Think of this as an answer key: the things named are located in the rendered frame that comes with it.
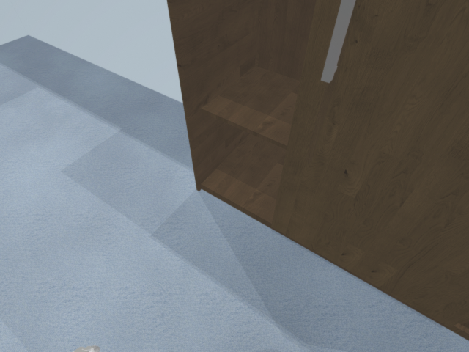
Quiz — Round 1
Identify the handle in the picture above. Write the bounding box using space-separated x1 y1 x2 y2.
321 0 356 83

